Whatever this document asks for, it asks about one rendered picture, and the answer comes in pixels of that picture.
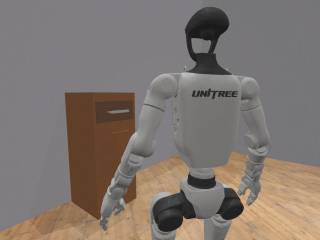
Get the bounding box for drawer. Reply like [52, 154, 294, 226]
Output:
[95, 100, 133, 124]

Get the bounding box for left robot hand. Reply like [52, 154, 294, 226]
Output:
[99, 192, 126, 231]

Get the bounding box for right robot hand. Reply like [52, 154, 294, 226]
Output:
[237, 175, 261, 206]

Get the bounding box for right robot upper arm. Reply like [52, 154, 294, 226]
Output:
[235, 75, 271, 150]

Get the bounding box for left robot forearm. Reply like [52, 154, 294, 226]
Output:
[107, 132, 144, 201]

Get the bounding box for robot left thigh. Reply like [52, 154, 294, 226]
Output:
[150, 191, 187, 240]

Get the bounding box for handle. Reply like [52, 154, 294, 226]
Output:
[111, 130, 130, 136]
[108, 109, 129, 114]

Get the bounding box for cabinet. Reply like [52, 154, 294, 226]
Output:
[65, 92, 137, 220]

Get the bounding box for left robot upper arm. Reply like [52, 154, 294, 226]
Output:
[131, 73, 180, 158]

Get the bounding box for robot head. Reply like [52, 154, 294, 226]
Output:
[184, 7, 232, 75]

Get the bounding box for right robot forearm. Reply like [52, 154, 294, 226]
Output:
[244, 141, 271, 182]

